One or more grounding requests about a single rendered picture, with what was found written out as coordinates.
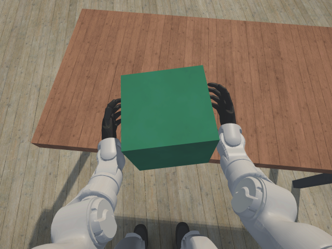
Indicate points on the right robot hand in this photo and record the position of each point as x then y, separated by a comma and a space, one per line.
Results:
225, 106

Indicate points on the right robot foot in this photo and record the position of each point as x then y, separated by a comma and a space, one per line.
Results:
181, 229

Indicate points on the table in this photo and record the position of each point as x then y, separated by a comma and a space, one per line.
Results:
279, 77

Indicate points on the robot right shin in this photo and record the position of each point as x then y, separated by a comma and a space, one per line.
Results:
191, 232

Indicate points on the left robot hand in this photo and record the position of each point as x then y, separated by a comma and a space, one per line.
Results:
109, 123

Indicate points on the carton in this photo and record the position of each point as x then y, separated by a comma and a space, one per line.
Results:
167, 119

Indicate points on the robot left upper arm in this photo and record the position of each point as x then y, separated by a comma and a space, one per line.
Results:
87, 224

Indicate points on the robot right upper arm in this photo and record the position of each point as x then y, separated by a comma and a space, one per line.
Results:
268, 212

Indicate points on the robot right forearm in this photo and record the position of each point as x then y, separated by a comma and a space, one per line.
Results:
235, 163

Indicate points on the robot left forearm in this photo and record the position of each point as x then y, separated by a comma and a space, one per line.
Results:
107, 178

